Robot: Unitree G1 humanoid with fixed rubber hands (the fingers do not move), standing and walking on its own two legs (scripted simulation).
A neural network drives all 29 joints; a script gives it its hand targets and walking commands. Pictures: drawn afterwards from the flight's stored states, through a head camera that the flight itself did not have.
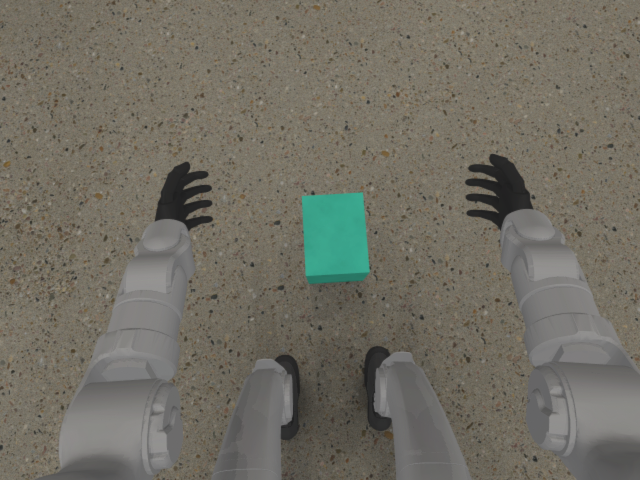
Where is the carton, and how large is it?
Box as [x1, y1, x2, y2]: [302, 192, 369, 283]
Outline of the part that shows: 362,192 302,196 306,277 309,283 362,280 369,272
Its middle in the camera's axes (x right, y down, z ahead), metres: +0.04 +0.00 +1.01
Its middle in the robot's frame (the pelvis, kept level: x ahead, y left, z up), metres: +0.50 -0.02 -0.60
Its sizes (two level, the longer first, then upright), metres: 0.197 0.150 0.179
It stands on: the floor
